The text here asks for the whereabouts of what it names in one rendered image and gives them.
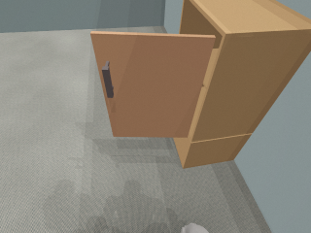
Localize cupboard door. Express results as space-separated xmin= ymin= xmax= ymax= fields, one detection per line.
xmin=90 ymin=31 xmax=216 ymax=138

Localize right robot thigh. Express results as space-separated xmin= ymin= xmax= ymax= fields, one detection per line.
xmin=181 ymin=223 xmax=209 ymax=233

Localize handle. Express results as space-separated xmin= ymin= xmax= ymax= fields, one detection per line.
xmin=102 ymin=61 xmax=114 ymax=98

